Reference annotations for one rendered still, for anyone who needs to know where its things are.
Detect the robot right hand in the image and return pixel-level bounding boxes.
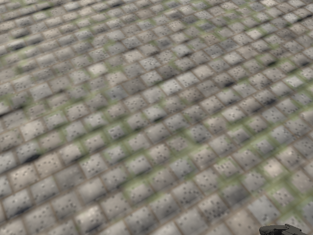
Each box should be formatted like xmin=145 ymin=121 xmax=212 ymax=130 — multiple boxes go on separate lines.
xmin=259 ymin=223 xmax=308 ymax=235

